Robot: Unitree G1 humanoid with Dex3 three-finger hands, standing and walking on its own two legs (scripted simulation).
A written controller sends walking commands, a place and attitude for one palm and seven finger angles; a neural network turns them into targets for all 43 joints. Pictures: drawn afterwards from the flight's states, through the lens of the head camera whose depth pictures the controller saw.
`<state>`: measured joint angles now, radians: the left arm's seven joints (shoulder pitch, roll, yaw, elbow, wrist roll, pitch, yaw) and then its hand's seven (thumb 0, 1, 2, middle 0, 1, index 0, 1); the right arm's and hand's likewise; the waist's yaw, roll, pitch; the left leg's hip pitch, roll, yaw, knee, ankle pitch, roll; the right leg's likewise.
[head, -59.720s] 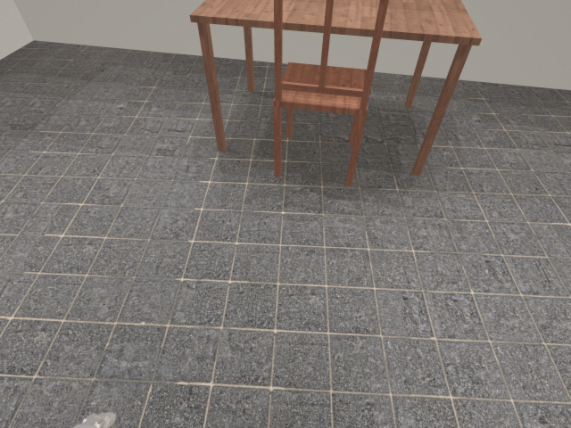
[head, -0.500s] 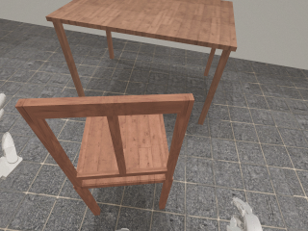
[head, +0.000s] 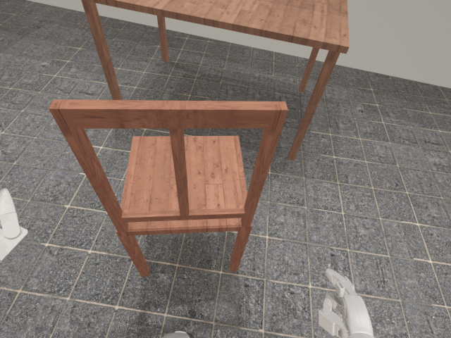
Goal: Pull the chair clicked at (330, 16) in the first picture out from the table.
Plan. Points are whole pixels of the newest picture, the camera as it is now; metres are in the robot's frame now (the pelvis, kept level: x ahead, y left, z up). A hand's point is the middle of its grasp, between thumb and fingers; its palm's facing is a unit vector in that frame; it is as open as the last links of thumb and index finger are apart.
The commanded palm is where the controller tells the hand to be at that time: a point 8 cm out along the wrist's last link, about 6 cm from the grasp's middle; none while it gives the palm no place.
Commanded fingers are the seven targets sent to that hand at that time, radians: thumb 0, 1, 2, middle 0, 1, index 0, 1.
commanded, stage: stop stepping back and stand still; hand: left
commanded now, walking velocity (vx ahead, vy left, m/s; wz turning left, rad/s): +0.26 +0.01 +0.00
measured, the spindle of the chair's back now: (181, 177) +0.46 +0.13 -0.06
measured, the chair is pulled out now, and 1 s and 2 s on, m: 0.66 0.66 0.66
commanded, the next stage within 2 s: let the arm hang, fingers relaxed in 0.58 s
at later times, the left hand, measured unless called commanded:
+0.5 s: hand out of the picture +0.14 +0.25 +0.17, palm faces +0.40 -0.78 -0.48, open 7.4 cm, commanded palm +0.08 +0.29 +0.18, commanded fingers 0.00 0.90 0.90 -0.20 -0.30 -0.20 -0.30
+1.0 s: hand out of the picture +0.00 +0.14 -0.17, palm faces +0.12 -0.98 -0.16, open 6.8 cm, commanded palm none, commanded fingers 0.00 0.90 0.90 -0.20 -0.30 -0.20 -0.30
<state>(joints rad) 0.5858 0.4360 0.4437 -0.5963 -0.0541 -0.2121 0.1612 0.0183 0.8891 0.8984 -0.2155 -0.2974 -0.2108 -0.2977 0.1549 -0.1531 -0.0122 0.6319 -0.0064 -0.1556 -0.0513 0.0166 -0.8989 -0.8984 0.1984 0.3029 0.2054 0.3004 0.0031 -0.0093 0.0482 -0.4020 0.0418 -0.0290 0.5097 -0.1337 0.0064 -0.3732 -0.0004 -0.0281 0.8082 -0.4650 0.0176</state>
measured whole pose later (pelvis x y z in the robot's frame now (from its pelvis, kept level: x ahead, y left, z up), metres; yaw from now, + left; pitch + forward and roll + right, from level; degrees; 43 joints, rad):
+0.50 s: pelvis -0.05 -0.01 +0.00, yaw +1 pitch -1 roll -1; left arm 0.59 0.43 0.42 -0.49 -0.03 -0.22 0.16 0.02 0.89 0.90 -0.22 -0.30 -0.21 -0.30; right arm 0.27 -0.19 -0.01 0.65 0.02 -0.16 -0.07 0.02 -0.90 -0.90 0.20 0.30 0.20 0.30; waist -0.04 0.00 0.01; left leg -0.26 -0.01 -0.02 0.50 -0.21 0.02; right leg -0.19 -0.04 -0.06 0.43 -0.22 0.03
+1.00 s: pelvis -0.06 -0.04 +0.00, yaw +4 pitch -2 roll -1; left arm 0.28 0.16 0.04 0.84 0.01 0.05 0.03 -0.05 1.02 0.90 -0.21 -0.30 -0.21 -0.30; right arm 0.29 -0.17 0.01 0.93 -0.03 0.01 -0.01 0.01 -0.90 -0.90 0.20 0.30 0.20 0.30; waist -0.01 -0.03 0.05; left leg -0.31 0.00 -0.08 0.57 -0.23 -0.02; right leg -0.24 -0.03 -0.11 0.55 -0.29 -0.01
